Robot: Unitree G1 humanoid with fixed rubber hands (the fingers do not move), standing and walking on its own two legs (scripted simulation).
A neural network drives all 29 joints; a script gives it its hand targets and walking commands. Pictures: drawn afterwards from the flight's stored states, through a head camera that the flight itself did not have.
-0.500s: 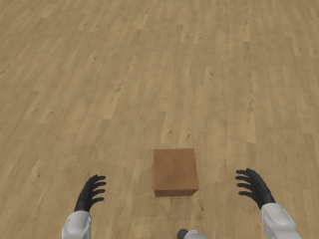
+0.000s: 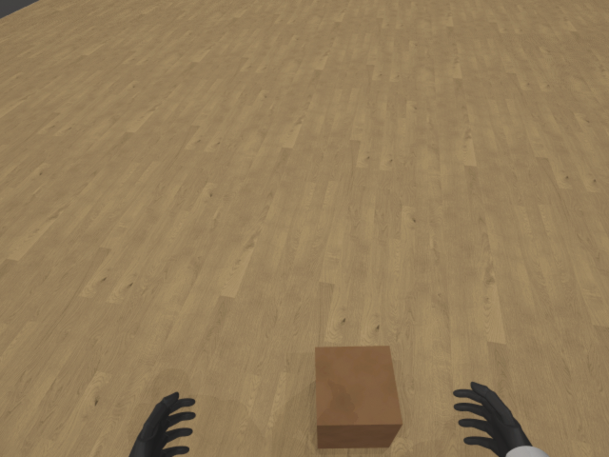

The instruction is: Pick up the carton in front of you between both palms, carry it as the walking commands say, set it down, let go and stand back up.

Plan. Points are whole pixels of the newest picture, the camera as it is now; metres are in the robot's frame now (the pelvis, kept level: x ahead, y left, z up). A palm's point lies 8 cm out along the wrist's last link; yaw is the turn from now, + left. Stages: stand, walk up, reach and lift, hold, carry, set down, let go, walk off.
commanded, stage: let go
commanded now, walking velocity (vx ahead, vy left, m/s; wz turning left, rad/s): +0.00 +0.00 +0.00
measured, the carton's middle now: (352, 398) +0.41 -0.10 -0.65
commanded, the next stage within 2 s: stand in 0.10 s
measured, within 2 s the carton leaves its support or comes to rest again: neither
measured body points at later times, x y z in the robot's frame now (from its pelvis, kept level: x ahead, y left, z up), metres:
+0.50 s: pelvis +0.04 -0.02 -0.02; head +0.04 -0.02 +0.43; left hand +0.16 +0.22 -0.14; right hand +0.12 -0.30 -0.11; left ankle -0.04 +0.10 -0.74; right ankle +0.00 -0.14 -0.74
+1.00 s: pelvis +0.04 -0.03 -0.02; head +0.04 -0.03 +0.43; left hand +0.16 +0.22 -0.15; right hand +0.05 -0.30 -0.14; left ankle -0.04 +0.10 -0.74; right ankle +0.00 -0.14 -0.74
